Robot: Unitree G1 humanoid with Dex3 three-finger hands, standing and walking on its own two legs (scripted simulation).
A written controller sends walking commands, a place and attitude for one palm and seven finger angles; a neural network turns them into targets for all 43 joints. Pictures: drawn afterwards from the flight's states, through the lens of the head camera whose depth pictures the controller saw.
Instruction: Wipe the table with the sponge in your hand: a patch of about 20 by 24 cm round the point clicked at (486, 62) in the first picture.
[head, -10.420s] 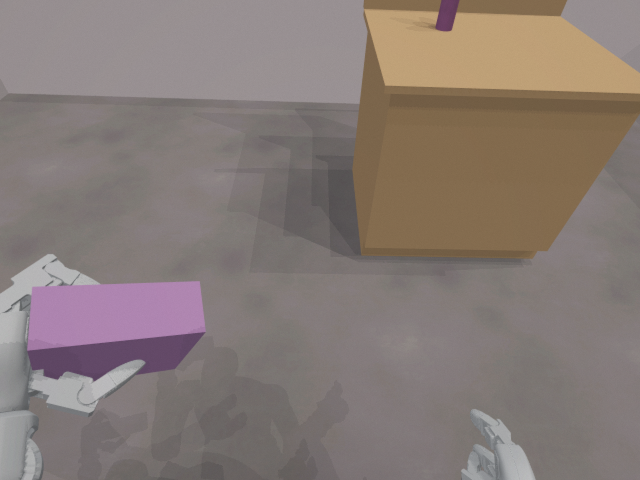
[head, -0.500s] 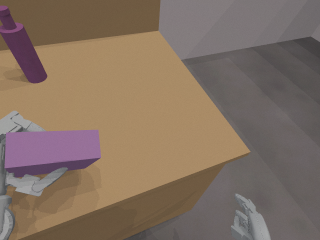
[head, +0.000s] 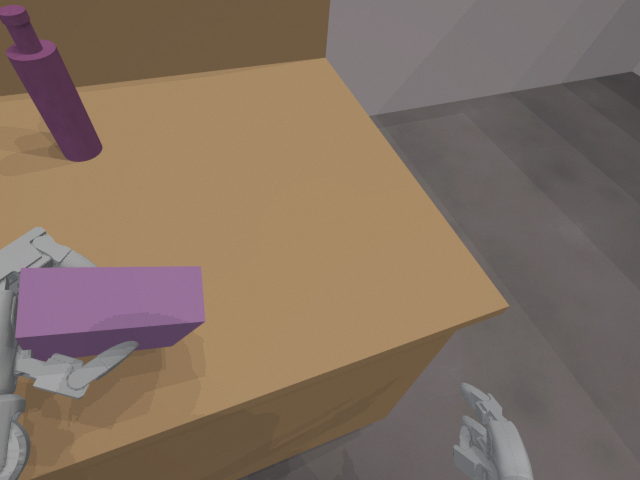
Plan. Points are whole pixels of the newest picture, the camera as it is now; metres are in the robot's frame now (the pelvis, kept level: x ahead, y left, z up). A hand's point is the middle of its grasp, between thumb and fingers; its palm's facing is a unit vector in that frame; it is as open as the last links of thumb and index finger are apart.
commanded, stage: look again from close up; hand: left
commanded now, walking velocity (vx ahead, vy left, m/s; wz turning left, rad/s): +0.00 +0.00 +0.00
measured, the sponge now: (139, 314) +0.24 +0.21 +0.12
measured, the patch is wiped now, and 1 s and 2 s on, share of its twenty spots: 0.00 0.00 0.00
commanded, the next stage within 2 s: turn the palm down, sponge in hand in 0.18 s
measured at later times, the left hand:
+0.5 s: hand (65, 292) +0.23 +0.26 +0.16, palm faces +0.32 -0.76 -0.56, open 9.5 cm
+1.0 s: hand (110, 323) +0.20 +0.21 +0.17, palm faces +0.24 -0.53 -0.82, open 9.5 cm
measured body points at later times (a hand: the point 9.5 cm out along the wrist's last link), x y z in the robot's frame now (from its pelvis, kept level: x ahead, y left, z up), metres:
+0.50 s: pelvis +0.00 -0.01 -0.01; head +0.00 -0.02 +0.44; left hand +0.21 +0.30 +0.20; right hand +0.20 -0.22 -0.08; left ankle +0.01 +0.07 -0.74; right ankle +0.00 -0.14 -0.74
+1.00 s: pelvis -0.01 -0.08 -0.02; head -0.02 -0.12 +0.43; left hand +0.19 +0.23 +0.21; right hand +0.20 -0.30 -0.10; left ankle +0.01 +0.07 -0.74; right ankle +0.00 -0.14 -0.74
